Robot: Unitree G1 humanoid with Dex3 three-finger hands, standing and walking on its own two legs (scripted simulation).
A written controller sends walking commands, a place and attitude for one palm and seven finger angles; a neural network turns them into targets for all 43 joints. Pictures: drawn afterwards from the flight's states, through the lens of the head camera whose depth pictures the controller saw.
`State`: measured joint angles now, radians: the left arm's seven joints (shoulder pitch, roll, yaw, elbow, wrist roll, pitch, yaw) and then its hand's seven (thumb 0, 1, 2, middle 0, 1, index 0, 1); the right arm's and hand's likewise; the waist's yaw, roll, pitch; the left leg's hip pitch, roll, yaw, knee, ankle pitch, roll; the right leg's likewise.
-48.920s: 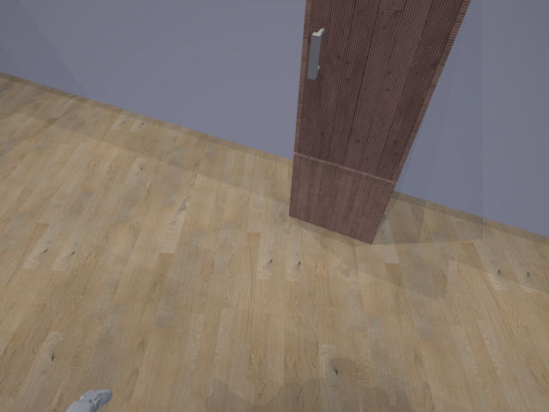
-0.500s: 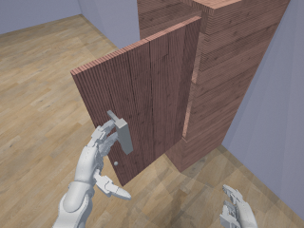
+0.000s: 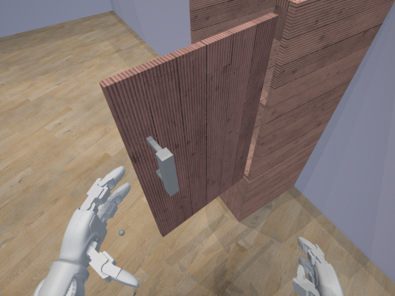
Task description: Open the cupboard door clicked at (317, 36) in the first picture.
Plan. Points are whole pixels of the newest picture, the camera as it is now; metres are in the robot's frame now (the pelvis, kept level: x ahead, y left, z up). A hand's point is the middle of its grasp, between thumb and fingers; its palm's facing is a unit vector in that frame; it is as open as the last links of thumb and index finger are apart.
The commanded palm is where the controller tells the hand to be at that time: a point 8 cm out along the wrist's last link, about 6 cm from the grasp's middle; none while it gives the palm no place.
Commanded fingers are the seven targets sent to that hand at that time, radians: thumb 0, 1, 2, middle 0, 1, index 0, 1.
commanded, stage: draw the hand back to the body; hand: left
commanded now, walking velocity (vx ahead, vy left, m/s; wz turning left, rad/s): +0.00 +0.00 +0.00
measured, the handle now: (162, 166) +0.34 +0.10 +0.08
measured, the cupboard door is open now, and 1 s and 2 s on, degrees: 96 96 96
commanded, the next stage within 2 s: step back with the hand held close in 1.58 s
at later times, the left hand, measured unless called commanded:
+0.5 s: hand (81, 225) +0.21 +0.20 +0.12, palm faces -0.05 -1.00 -0.09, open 16.2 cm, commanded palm +0.17 +0.26 +0.13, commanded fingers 0.00 -0.29 0.39 -0.16 -0.30 -0.16 -0.30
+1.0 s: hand (29, 201) +0.22 +0.26 +0.16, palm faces +0.36 -0.85 -0.39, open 11.5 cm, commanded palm +0.17 +0.31 +0.18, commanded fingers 0.00 0.58 0.76 -0.19 -0.30 -0.19 -0.30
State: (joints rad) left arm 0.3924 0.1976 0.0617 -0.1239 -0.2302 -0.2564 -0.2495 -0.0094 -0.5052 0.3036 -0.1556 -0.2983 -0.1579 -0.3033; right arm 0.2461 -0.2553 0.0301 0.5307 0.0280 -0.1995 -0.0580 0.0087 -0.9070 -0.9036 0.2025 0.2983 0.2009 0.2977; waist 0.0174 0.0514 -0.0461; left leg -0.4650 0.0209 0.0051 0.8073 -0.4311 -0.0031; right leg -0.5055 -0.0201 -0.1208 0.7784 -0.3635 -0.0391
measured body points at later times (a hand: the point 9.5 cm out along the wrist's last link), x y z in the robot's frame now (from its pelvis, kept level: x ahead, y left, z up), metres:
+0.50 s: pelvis +0.01 +0.03 +0.01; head +0.00 +0.02 +0.46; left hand +0.20 +0.25 +0.13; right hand +0.20 -0.19 -0.05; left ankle -0.01 +0.12 -0.71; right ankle +0.02 -0.09 -0.71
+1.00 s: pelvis +0.02 +0.03 +0.04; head +0.01 +0.01 +0.48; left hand +0.19 +0.31 +0.19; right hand +0.20 -0.19 -0.05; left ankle -0.01 +0.12 -0.71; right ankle +0.02 -0.09 -0.71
